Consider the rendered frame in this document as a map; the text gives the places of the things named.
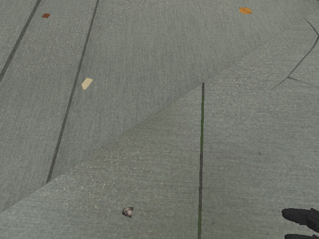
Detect robot right hand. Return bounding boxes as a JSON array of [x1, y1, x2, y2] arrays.
[[281, 208, 319, 239]]

